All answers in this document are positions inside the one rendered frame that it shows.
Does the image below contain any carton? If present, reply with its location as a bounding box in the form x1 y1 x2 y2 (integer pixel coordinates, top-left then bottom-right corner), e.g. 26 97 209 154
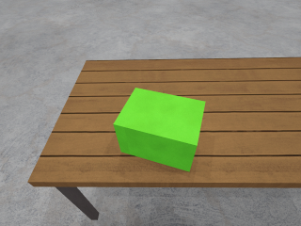
113 88 206 171

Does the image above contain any table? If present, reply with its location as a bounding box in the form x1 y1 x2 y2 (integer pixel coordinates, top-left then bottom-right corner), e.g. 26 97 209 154
27 56 301 220

